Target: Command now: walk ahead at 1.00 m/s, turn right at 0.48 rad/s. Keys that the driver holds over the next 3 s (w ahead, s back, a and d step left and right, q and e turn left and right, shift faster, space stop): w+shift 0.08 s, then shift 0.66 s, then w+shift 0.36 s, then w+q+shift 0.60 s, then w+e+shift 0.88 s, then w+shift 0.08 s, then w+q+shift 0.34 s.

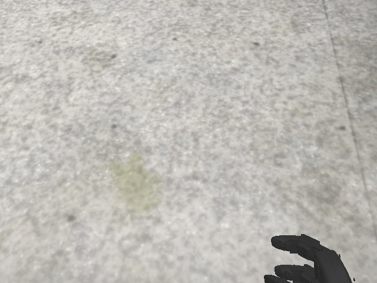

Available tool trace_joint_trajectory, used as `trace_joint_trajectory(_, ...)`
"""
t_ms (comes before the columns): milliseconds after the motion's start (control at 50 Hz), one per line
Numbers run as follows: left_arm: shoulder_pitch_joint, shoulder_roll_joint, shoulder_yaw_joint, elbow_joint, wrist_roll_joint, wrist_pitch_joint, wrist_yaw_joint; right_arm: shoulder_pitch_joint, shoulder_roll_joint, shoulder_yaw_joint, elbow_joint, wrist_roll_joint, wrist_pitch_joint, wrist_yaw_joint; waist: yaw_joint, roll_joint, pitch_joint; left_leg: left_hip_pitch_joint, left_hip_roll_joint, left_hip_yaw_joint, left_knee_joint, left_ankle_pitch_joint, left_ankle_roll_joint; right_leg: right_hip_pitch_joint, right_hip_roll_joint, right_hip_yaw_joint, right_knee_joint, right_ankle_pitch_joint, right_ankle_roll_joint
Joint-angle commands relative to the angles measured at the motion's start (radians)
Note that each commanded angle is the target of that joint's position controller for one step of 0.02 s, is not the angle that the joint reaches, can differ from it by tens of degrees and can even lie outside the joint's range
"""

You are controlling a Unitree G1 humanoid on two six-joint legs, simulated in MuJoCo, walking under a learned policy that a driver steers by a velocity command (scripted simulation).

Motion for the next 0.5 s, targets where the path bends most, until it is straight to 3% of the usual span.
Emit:
trace_joint_trajectory(20, 0.131, -0.035, 0.008, 0.013, -0.036, 0.055, 0.052, -0.042, -0.183, -0.099, -0.009, -0.012, 0.028, 0.034, 0.044, -0.058, 0.176, -0.166, -0.034, 0.009, -0.439, 0.123, 0.028, 0.068, 0.128, -0.059, -0.181, -0.104, -0.026)
trace_joint_trajectory(40, 0.159, -0.016, 0.001, 0.013, -0.069, 0.064, 0.051, -0.004, -0.179, -0.086, -0.028, -0.032, 0.056, 0.034, 0.054, 0.029, 0.133, -0.182, -0.024, 0.052, -0.516, 0.140, 0.083, 0.151, 0.146, -0.158, -0.295, -0.096, -0.004)
trace_joint_trajectory(60, 0.172, -0.013, -0.005, 0.015, -0.062, 0.073, 0.051, -0.011, -0.198, -0.092, -0.053, -0.010, 0.083, 0.035, 0.052, 0.055, 0.076, -0.197, -0.022, 0.067, -0.580, 0.167, 0.096, 0.265, 0.152, -0.177, -0.320, -0.016, 0.004)
trace_joint_trajectory(80, 0.234, 0.060, 0.026, 0.043, -0.044, 0.084, 0.043, -0.064, -0.186, -0.083, -0.101, 0.028, 0.089, 0.023, 0.057, 0.052, -0.044, -0.135, -0.009, 0.065, -0.594, 0.389, 0.073, 0.361, 0.187, -0.208, -0.172, -0.022, 0.009)
trace_joint_trajectory(100, 0.310, 0.030, 0.020, 0.064, -0.033, 0.096, 0.067, -0.130, -0.208, -0.086, -0.116, 0.032, 0.093, 0.035, 0.097, 0.097, -0.061, -0.090, 0.006, 0.102, -0.556, 0.588, 0.034, 0.340, 0.189, -0.221, -0.052, -0.067, 0.019)
trace_joint_trajectory(120, 0.418, 0.004, 0.005, 0.085, -0.021, 0.102, 0.094, -0.168, -0.228, -0.086, -0.119, 0.035, 0.089, 0.053, 0.147, 0.170, -0.062, 0.007, 0.040, 0.128, -0.474, 0.882, 0.044, 0.338, 0.150, -0.242, -0.039, -0.156, 0.017)
trace_joint_trajectory(140, 0.521, -0.001, -0.010, 0.122, 0.001, 0.113, 0.109, -0.192, -0.240, -0.088, -0.135, 0.050, 0.084, 0.057, 0.175, 0.194, -0.092, 0.086, 0.088, 0.124, -0.384, 1.156, 0.080, 0.374, 0.120, -0.238, -0.068, -0.237, -0.010)
trace_joint_trajectory(160, 0.569, 0.014, -0.017, 0.137, 0.013, 0.124, 0.119, -0.207, -0.220, -0.077, -0.151, 0.063, 0.078, 0.058, 0.176, 0.204, -0.104, 0.197, 0.154, 0.084, -0.264, 1.348, 0.117, 0.355, 0.084, -0.196, -0.163, -0.338, -0.052)
trace_joint_trajectory(180, 0.586, 0.035, -0.019, 0.151, 0.025, 0.132, 0.106, -0.176, -0.201, -0.070, -0.161, 0.073, 0.076, 0.054, 0.132, 0.186, -0.141, 0.313, 0.225, 0.022, -0.097, 1.408, 0.149, 0.350, 0.078, -0.122, -0.302, -0.501, -0.104)
trace_joint_trajectory(200, 0.551, 0.079, -0.015, 0.134, 0.035, 0.121, 0.070, -0.092, -0.221, -0.072, -0.153, 0.084, 0.083, 0.048, 0.087, 0.145, -0.171, 0.386, 0.262, -0.033, 0.083, 1.270, 0.162, 0.377, 0.091, -0.027, -0.543, -0.606, -0.144)
trace_joint_trajectory(220, 0.419, 0.168, -0.028, 0.185, 0.029, 0.134, -0.094, 0.091, -0.112, -0.076, -0.167, -0.106, 0.163, 0.216, -0.154, -0.512, 0.035, -0.033, 0.212, -0.161, 0.593, 0.609, 0.096, 0.072, 0.093, 0.485, -0.895, 0.796, -0.262)
trace_joint_trajectory(240, 0.315, 0.176, -0.074, 0.101, 0.072, 0.178, -0.105, 0.255, -0.212, -0.114, -0.066, -0.072, 0.210, 0.296, -0.212, -0.285, -0.255, -0.132, -0.028, -0.363, 1.196, 0.040, 0.016, 0.061, -0.141, 1.116, -1.205, 0.508, -0.498)
trace_joint_trajectory(260, 0.322, 0.216, -0.092, 0.077, 0.061, 0.183, -0.117, 0.033, -0.350, -0.134, -0.041, 0.023, 0.225, 0.325, -0.066, -0.051, -0.268, -0.425, -0.187, -0.649, 1.573, -0.128, 0.097, 0.037, -0.134, 1.360, -1.318, -0.244, -0.473)
trace_joint_trajectory(280, 0.481, 0.197, -0.108, 0.183, 0.068, 0.120, -0.122, -0.166, -0.387, -0.135, -0.049, 0.040, 0.170, 0.262, 0.052, 0.061, -0.205, -0.680, -0.231, -0.788, 1.426, -0.152, 0.152, 0.234, -0.072, 1.132, -1.253, -0.761, -0.330)
trace_joint_trajectory(300, 0.596, 0.183, -0.124, 0.285, 0.063, 0.071, -0.101, -0.198, -0.277, -0.081, -0.092, -0.068, 0.106, 0.226, 0.031, -0.048, -0.257, -0.797, -0.254, -0.782, 1.255, -0.101, 0.171, 0.489, -0.027, 0.992, -1.186, -0.704, -0.294)
trace_joint_trajectory(320, 0.597, 0.160, -0.136, 0.360, 0.046, 0.011, -0.088, -0.175, -0.189, -0.041, -0.100, -0.122, 0.050, 0.173, -0.027, -0.121, -0.236, -0.777, -0.249, -0.770, 1.179, -0.087, 0.149, 0.609, -0.015, 0.884, -1.122, -0.486, -0.236)
trace_joint_trajectory(340, 0.521, 0.144, -0.140, 0.376, 0.042, -0.034, -0.082, -0.155, -0.191, -0.031, -0.084, -0.104, 0.015, 0.123, -0.061, -0.159, -0.199, -0.714, -0.249, -0.729, 1.177, -0.138, 0.124, 0.558, 0.005, 0.799, -1.057, -0.324, -0.191)
trace_joint_trajectory(360, 0.443, 0.132, -0.143, 0.367, 0.032, -0.052, -0.085, -0.127, -0.245, -0.053, -0.062, -0.064, 0.008, 0.082, -0.090, -0.145, -0.185, -0.660, -0.243, -0.699, 1.186, -0.198, 0.098, 0.505, 0.019, 0.731, -1.057, -0.261, -0.160)
trace_joint_trajectory(380, 0.397, 0.105, -0.142, 0.359, 0.028, -0.056, -0.088, -0.089, -0.267, -0.060, -0.037, -0.045, 0.005, 0.057, -0.098, -0.162, -0.174, -0.671, -0.237, -0.685, 1.180, -0.205, 0.087, 0.511, 0.032, 0.688, -1.061, -0.210, -0.146)
trace_joint_trajectory(400, 0.377, 0.081, -0.142, 0.362, 0.017, -0.060, -0.084, -0.074, -0.271, -0.067, -0.012, -0.041, 0.005, 0.052, -0.110, -0.177, -0.169, -0.673, -0.225, -0.670, 1.177, -0.209, 0.074, 0.514, 0.037, 0.657, -1.078, -0.185, -0.127)
trace_joint_trajectory(420, 0.403, 0.064, -0.143, 0.378, 0.019, -0.061, -0.077, -0.071, -0.258, -0.065, -0.010, -0.037, 0.008, 0.052, -0.107, -0.220, -0.195, -0.681, -0.229, -0.664, 1.251, -0.214, 0.073, 0.530, 0.036, 0.681, -1.122, -0.185, -0.134)
trace_joint_trajectory(440, 0.456, 0.066, -0.141, 0.397, 0.018, -0.065, -0.063, -0.054, -0.242, -0.055, -0.003, -0.051, 0.010, 0.059, -0.098, -0.241, -0.214, -0.740, -0.231, -0.679, 1.337, -0.246, 0.076, 0.588, 0.021, 0.732, -1.129, -0.174, -0.144)
trace_joint_trajectory(460, 0.478, 0.061, -0.139, 0.416, 0.023, -0.067, -0.058, -0.052, -0.240, -0.052, 0.006, -0.045, 0.009, 0.061, -0.095, -0.225, -0.208, -0.797, -0.226, -0.680, 1.371, -0.245, 0.084, 0.628, 0.016, 0.717, -1.118, -0.166, -0.139)
trace_joint_trajectory(480, 0.480, 0.053, -0.140, 0.419, 0.039, -0.067, -0.057, -0.055, -0.235, -0.047, 0.009, -0.043, 0.009, 0.060, -0.096, -0.202, -0.206, -0.827, -0.213, -0.674, 1.367, -0.239, 0.088, 0.647, 0.013, 0.683, -1.120, -0.176, -0.132)
trace_joint_trajectory(500, 0.453, 0.048, -0.136, 0.410, 0.040, -0.072, -0.058, -0.041, -0.232, -0.045, 0.014, -0.038, 0.006, 0.057, -0.103, -0.199, -0.189, -0.846, -0.197, -0.666, 1.360, -0.233, 0.085, 0.638, 0.007, 0.655, -1.122, -0.180, -0.129)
